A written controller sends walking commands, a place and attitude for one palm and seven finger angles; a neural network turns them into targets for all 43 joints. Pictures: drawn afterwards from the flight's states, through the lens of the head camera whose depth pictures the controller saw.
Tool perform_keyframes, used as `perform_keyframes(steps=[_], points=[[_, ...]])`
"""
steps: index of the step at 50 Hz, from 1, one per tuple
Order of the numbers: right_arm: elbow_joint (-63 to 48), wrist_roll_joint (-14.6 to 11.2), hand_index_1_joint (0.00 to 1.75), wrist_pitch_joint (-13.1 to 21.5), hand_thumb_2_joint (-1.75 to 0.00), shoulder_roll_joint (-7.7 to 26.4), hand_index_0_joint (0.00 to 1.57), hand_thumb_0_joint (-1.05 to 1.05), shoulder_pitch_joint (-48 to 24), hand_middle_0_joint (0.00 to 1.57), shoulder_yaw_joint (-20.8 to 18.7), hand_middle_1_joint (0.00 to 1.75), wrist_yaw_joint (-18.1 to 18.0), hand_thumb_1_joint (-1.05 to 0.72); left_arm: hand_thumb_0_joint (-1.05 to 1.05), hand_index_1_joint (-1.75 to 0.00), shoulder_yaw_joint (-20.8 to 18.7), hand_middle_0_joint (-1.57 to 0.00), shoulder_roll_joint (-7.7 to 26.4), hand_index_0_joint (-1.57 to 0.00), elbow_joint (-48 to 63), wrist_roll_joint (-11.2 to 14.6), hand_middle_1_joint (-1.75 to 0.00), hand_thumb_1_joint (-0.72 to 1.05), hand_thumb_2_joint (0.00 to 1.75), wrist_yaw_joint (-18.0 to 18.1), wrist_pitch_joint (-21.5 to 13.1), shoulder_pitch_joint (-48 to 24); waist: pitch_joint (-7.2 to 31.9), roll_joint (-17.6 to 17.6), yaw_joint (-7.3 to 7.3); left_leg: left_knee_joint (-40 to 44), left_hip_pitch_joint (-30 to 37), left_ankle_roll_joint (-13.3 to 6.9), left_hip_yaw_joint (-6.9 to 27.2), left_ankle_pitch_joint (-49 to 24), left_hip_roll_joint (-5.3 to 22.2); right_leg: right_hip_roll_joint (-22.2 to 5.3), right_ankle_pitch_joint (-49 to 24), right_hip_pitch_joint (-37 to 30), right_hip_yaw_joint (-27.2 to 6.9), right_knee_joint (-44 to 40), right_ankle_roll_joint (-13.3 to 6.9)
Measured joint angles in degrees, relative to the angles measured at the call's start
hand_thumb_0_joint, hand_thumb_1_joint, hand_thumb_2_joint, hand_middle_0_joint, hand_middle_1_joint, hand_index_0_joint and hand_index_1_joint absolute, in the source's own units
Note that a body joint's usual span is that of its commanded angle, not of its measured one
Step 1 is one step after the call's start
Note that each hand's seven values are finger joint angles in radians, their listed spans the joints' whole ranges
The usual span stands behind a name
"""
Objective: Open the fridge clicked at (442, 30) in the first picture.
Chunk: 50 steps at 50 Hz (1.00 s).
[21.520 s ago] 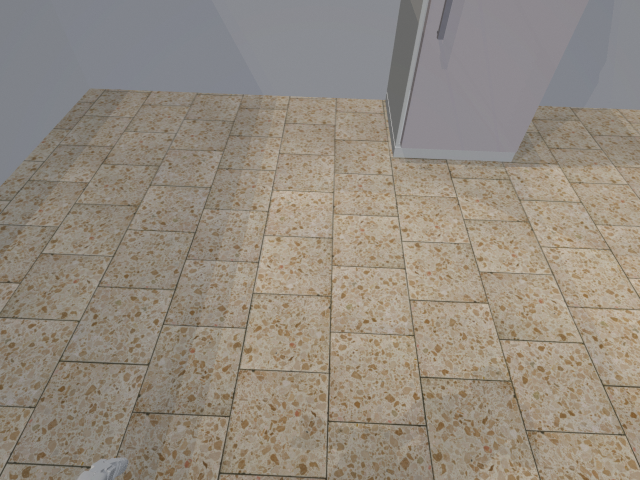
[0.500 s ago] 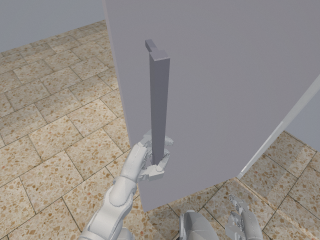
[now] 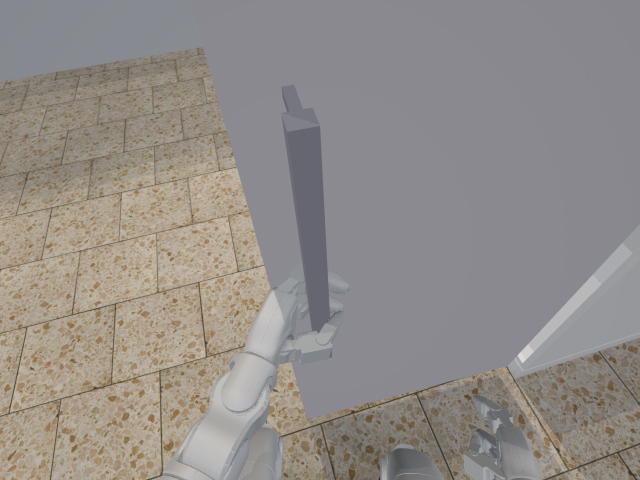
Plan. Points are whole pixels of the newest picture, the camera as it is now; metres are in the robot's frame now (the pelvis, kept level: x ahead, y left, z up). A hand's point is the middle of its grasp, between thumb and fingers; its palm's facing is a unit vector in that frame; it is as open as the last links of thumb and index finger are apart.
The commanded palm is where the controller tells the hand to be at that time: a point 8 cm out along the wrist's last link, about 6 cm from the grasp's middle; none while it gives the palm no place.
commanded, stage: stop walking and hold the door back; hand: left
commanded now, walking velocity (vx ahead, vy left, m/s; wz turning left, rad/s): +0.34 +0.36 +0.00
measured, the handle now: (311, 264) +0.33 +0.02 +0.11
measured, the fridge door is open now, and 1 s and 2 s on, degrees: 87 93 88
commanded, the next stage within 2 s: loosen the grip on the handle in 1.54 s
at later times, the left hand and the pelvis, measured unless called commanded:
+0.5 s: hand (345, 355) +0.24 -0.02 +0.06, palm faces -0.11 -0.99 -0.12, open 5.6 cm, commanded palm +0.27 +0.06 +0.03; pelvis -0.13 -0.08 +0.01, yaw +6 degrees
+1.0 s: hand (355, 373) +0.22 -0.03 +0.06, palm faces -0.09 -0.99 -0.09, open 5.5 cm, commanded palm +0.25 +0.04 +0.03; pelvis -0.18 -0.09 +0.02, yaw +2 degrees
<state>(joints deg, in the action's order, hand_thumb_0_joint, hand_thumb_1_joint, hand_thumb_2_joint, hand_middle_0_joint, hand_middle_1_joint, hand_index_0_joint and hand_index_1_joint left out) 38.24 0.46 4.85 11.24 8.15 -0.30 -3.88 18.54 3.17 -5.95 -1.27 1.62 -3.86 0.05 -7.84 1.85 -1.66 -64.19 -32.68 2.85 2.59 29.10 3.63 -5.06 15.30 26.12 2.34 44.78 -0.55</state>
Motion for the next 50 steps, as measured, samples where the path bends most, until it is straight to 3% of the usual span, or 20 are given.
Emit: perform_keyframes(steps=[2,5,11,13,16,18,21,22,24,27,31,34,36,37,39,41,43,44,47,50], points=[[1.7,0.1,0.3,-0.1,-0.9,0.9,0.2,0.01,0.1,0.2,-0.1,0.3,-1.0,-0.91,0.03,-1.4,0.9,-0.31,-0.9,-0.36,-5.4,0.4,-1.23,0.61,0.81,0.2,0.1,-3.1,0.6,0.3,0.76,-4.8,1.5,-0.5,-2.3,0.2,-1.9,-1.1,-2.1,-1.1,1.5,-2.2,0.3],[3.3,0.0,0.3,-1.4,-0.9,1.9,0.2,0.01,0.8,0.2,0.9,0.3,-2.0,-0.91,0.04,-1.4,1.0,-0.31,-2.2,-0.39,-15.3,2.0,-1.22,0.61,0.8,0.2,-1.0,-7.8,3.6,-0.3,1.37,-1.5,6.7,-1.3,-5.9,0.5,-4.0,-2.3,-5.5,-1.9,3.5,-6.9,-0.1],[1.5,-0.7,0.3,-4.0,-0.9,2.7,0.2,0.01,2.0,0.2,2.0,0.3,-2.2,-0.91,0.05,-1.4,-3.1,-0.3,-3.8,-0.44,-31.2,3.4,-1.2,0.62,0.79,1.1,0.0,-18.4,9.3,-1.7,1.16,27.6,23.2,-4.9,-10.8,2.8,-6.2,-0.5,-6.1,1.7,4.8,-12.7,-0.4],[0.5,-0.8,0.3,-4.2,-0.9,2.4,0.2,0.01,1.6,0.2,1.9,0.3,-1.9,-0.91,0.04,-1.4,-4.8,-0.3,-2.7,-0.44,-35.7,4.5,-1.2,0.62,0.79,0.8,-0.8,-22.9,7.6,-2.4,0.52,32.9,24.8,-7.1,-11.4,-6.0,-6.2,0.4,1.0,5.1,3.4,-4.5,1.7],[0.7,-1.2,0.3,-5.3,-0.9,2.1,0.2,0.01,3.2,0.2,1.4,0.3,-1.3,-0.91,0.05,-1.4,-8.2,-0.29,-2.6,-0.45,-43.4,5.9,-1.17,0.63,0.79,0.5,-2.3,-27.2,5.9,-1.3,-0.55,33.1,25.4,-7.1,-11.8,-9.3,-5.5,1.5,5.2,7.8,2.0,12.2,2.1],[1.7,-1.7,0.3,-6.3,-0.9,2.2,0.2,0.01,5.9,0.2,1.3,0.3,-1.5,-0.91,0.05,-1.4,-9.9,-0.29,-3.5,-0.47,-48.5,6.1,-1.15,0.64,0.78,0.3,-2.9,-30.2,5.5,0.5,-0.94,33.6,25.2,-6.4,-10.2,-10.0,-4.2,2.2,7.0,4.8,2.1,9.3,1.7],[3.8,-2.1,0.3,-6.9,-0.9,1.8,0.2,0.01,10.8,0.2,1.6,0.3,-1.7,-0.91,0.06,-1.4,-10.9,-0.3,-3.8,-0.5,-53.0,5.5,-1.16,0.63,0.78,-0.5,-2.8,-34.6,5.8,-0.2,0.56,27.5,21.4,-5.7,-9.0,-6.2,-3.3,2.4,9.8,-3.8,0.5,-7.5,0.7],[4.8,-2.2,0.3,-7.1,-0.9,1.9,0.2,0.01,11.0,0.2,1.4,0.3,-1.6,-0.91,0.05,-1.4,-11.3,-0.31,-3.4,-0.51,-53.1,5.5,-1.18,0.63,0.78,-0.4,-2.7,-35.9,5.0,-0.3,0.76,22.5,18.9,-5.4,-8.2,-2.8,-3.4,2.5,4.5,-3.1,0.4,-8.3,0.0],[6.4,-1.7,0.3,-7.4,-0.9,2.7,0.2,0.01,10.1,0.2,0.5,0.3,-1.8,-0.91,0.05,-1.4,-13.1,-0.31,-2.6,-0.5,-52.8,5.6,-1.18,0.63,0.79,-0.4,-2.7,-37.3,2.8,0.3,-0.64,11.2,13.9,-4.3,-5.8,-0.1,-4.4,2.4,-2.1,-1.8,0.7,-7.5,-1.3],[7.6,-1.7,0.3,-7.0,-0.9,3.9,0.2,0.01,9.0,0.2,-0.6,0.3,-2.2,-0.91,0.06,-1.4,-15.6,-0.3,-1.2,-0.5,-53.2,6.6,-1.18,0.64,0.79,-0.1,-3.2,-38.1,0.8,0.3,-2.94,2.1,9.4,-2.9,-5.6,-0.6,-5.2,1.7,-2.6,-1.7,0.0,-8.9,-1.4],[7.2,-1.8,0.3,-5.8,-0.9,4.9,0.2,0.01,8.4,0.2,-1.1,0.3,-2.0,-0.91,0.06,-1.4,-18.6,-0.28,0.5,-0.5,-56.1,7.1,-1.17,0.65,0.77,0.5,-4.0,-39.4,-0.1,-1.7,-4.4,4.5,10.4,-2.3,-8.7,0.0,-4.4,0.0,-2.9,-2.2,-0.4,-13.0,-0.9],[6.0,-1.6,0.3,-5.0,-0.9,5.7,0.2,0.01,8.4,0.2,-0.9,0.3,-1.6,-0.91,0.06,-1.4,-20.6,-0.27,2.2,-0.49,-58.4,7.0,-1.17,0.66,0.76,0.8,-4.5,-40.1,0.7,-3.1,-4.1,16.4,17.0,-3.5,-12.0,2.2,-3.9,-1.3,0.2,-0.3,0.6,-12.5,0.3],[4.2,-1.6,0.3,-3.7,-0.9,7.4,0.2,0.01,9.6,0.2,-0.9,0.3,-1.6,-0.91,0.05,-1.4,-21.0,-0.26,3.2,-0.47,-58.9,7.5,-1.18,0.66,0.75,0.1,-4.0,-41.2,1.9,-0.4,-4.14,27.6,20.2,-5.8,-9.0,1.2,-2.6,0.5,6.2,5.5,1.7,-0.3,2.1],[4.8,-1.6,0.3,-3.3,-0.9,7.0,0.2,0.01,9.2,0.2,-0.9,0.3,-1.8,-0.91,0.05,-1.4,-21.4,-0.26,4.1,-0.47,-59.3,7.6,-1.19,0.66,0.74,-0.5,-3.8,-42.3,1.0,-0.8,-4.22,26.9,19.5,-5.9,-9.1,-6.7,-2.2,0.9,6.6,7.6,0.1,8.8,2.3],[6.9,-2.2,0.3,-4.2,-0.9,5.7,0.2,0.01,8.9,0.2,-0.9,0.3,-1.4,-0.91,0.04,-1.4,-21.5,-0.26,5.2,-0.46,-60.7,7.8,-1.19,0.67,0.75,-0.7,-3.9,-43.0,0.5,-2.1,-4.12,24.4,18.9,-4.8,-9.7,-9.8,-2.0,1.3,6.3,7.9,-2.1,18.6,1.9],[8.1,-2.4,0.3,-5.0,-0.9,4.9,0.2,0.01,10.3,0.2,-0.2,0.3,-1.4,-0.91,0.05,-1.4,-22.0,-0.25,4.6,-0.47,-61.3,7.5,-1.19,0.67,0.75,-0.7,-4.0,-42.5,1.7,-0.8,-4.15,23.8,17.9,-3.8,-8.5,-8.7,-0.8,2.1,9.0,3.6,-1.7,13.8,1.2],[8.9,-2.6,0.3,-4.7,-0.9,4.1,0.2,0.01,12.9,0.2,0.6,0.3,-1.6,-0.91,0.05,-1.4,-21.7,-0.26,3.5,-0.47,-61.9,7.0,-1.19,0.67,0.76,-0.8,-4.1,-42.4,3.5,0.3,-3.29,22.4,15.9,-3.2,-7.0,-7.5,0.1,2.8,11.7,-3.8,-1.0,1.1,0.4],[9.5,-2.8,0.3,-4.3,-0.9,3.8,0.2,0.01,13.5,0.2,0.9,0.3,-1.5,-0.91,0.05,-1.4,-21.5,-0.26,3.1,-0.48,-61.7,6.7,-1.19,0.66,0.76,-0.8,-3.8,-42.8,3.7,0.7,-2.58,20.3,14.7,-3.3,-6.2,-5.6,0.5,3.2,7.6,-5.0,-0.5,-2.4,0.0],[11.0,-2.6,0.3,-3.7,-0.9,3.4,0.2,0.01,12.3,0.2,0.7,0.3,-1.8,-0.91,0.05,-1.4,-21.6,-0.27,2.0,-0.49,-60.3,6.0,-1.2,0.65,0.78,-0.3,-3.6,-43.0,1.9,1.6,-3.25,8.4,9.7,-2.7,-3.1,-0.8,-0.8,3.0,0.9,-6.1,1.8,-3.8,-0.6],[10.8,-2.5,0.3,-2.7,-0.9,4.0,0.2,0.01,11.3,0.2,0.3,0.3,-2.2,-0.91,0.05,-1.4,-20.7,-0.26,0.9,-0.49,-59.6,6.4,-1.19,0.66,0.77,0.2,-4.0,-42.4,1.4,1.4,-3.23,3.1,6.4,-2.1,-4.0,-1.9,-1.0,2.2,0.3,-7.7,2.2,-7.1,-0.3]])
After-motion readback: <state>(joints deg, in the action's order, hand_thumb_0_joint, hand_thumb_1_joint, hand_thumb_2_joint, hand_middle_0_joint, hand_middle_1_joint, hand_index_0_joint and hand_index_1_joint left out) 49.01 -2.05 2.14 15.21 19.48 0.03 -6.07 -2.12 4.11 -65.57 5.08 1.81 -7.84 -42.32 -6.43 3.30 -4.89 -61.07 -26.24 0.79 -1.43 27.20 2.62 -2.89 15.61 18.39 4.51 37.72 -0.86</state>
